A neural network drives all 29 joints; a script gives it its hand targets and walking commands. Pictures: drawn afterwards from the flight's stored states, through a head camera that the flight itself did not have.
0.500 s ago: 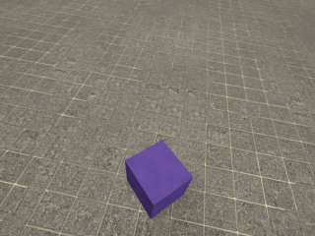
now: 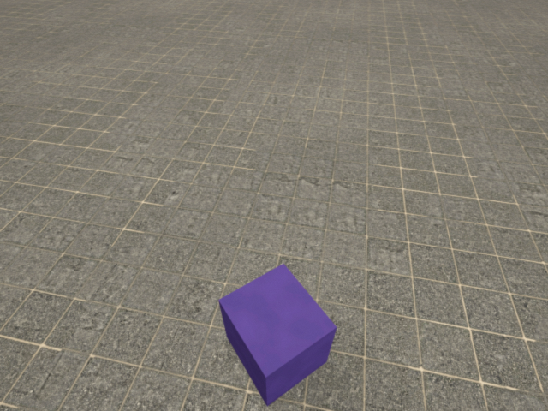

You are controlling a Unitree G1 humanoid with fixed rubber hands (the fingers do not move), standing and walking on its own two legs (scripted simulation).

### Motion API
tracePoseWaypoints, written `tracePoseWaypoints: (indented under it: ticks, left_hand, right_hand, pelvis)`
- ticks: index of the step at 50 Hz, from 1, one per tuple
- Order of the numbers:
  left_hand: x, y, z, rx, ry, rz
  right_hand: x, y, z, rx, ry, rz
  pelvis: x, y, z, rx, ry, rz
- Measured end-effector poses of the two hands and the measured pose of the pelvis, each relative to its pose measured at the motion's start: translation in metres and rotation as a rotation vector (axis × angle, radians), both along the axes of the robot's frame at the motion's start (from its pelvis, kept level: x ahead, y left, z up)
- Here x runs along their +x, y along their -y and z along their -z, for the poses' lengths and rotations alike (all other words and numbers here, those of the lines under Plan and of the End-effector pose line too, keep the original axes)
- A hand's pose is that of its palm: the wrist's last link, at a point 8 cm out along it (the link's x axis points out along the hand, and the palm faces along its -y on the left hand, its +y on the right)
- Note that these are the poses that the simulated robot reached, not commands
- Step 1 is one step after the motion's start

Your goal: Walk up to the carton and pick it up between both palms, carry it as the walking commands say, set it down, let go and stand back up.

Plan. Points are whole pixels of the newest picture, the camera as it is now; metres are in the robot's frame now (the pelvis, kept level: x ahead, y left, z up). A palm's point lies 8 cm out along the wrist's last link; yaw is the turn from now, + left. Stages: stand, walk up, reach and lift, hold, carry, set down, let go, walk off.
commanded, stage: walk up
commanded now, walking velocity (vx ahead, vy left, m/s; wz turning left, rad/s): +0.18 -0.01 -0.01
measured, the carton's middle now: (275, 332) +0.55 -0.01 -0.64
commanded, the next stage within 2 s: none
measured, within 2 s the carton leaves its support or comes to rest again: neither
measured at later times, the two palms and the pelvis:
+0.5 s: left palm out of the picture -0.01 +0.20 -0.15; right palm out of the picture +0.09 -0.23 -0.14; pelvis +0.04 -0.01 +0.00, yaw +0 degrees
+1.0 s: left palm out of the picture +0.00 +0.23 -0.15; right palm out of the picture -0.01 -0.20 -0.14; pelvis +0.03 +0.01 +0.00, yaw -1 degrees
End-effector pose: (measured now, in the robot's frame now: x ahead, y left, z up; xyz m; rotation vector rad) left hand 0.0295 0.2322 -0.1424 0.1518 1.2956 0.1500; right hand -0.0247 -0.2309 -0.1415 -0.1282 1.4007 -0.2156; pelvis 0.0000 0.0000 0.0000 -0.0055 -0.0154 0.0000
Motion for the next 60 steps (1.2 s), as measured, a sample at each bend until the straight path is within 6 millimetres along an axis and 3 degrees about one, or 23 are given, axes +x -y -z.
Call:
tracePoseWaypoints:
  ticks: [4, 8, 15, 22, 26, 31, 40, 49, 60]
  left_hand:
    - [-0.002, 0.004, 0.0, -0.004, -0.021, 0.009]
    - [-0.003, 0.015, 0.003, 0.016, -0.035, -0.008]
    - [-0.016, 0.039, 0.0, 0.015, -0.094, -0.068]
    - [-0.041, 0.037, 0.003, -0.017, -0.178, -0.119]
    - [-0.041, 0.031, 0.006, -0.041, -0.201, -0.114]
    - [-0.028, 0.02, 0.007, -0.042, -0.184, -0.091]
    - [-0.014, 0.004, 0.006, -0.021, -0.165, -0.055]
    - [-0.024, 0.004, 0.004, -0.017, -0.182, -0.045]
    - [-0.042, 0.013, 0.003, -0.026, -0.203, -0.052]
  right_hand:
    - [-0.014, 0.011, -0.002, -0.013, -0.046, 0.022]
    - [-0.009, 0.025, 0.006, -0.001, -0.078, 0.017]
    - [0.043, 0.026, 0.011, 0.024, -0.02, -0.029]
    - [0.103, 0.01, 0.003, 0.014, 0.089, -0.085]
    - [0.113, -0.003, -0.003, 0.009, 0.113, -0.07]
    - [0.102, -0.014, -0.005, 0.004, 0.088, -0.05]
    - [0.054, -0.024, -0.002, 0.013, -0.009, -0.007]
    - [0.021, -0.029, -0.001, 0.029, -0.074, 0.01]
    - [0.014, -0.024, 0.0, 0.031, -0.081, -0.001]
  pelvis:
    - [0.008, 0.007, -0.001, 0.0, 0.003, 0.004]
    - [0.021, 0.02, 0.006, 0.025, 0.001, 0.007]
    - [0.03, 0.028, 0.003, 0.009, -0.006, -0.001]
    - [0.04, 0.015, 0.0, -0.003, -0.01, -0.003]
    - [0.044, 0.006, -0.002, 0.001, -0.009, 0.006]
    - [0.044, -0.003, -0.003, 0.006, -0.006, 0.01]
    - [0.039, -0.011, -0.004, 0.006, 0.005, 0.011]
    - [0.032, -0.012, -0.004, 0.004, 0.01, 0.011]
    - [0.025, -0.008, -0.005, 0.004, 0.008, 0.013]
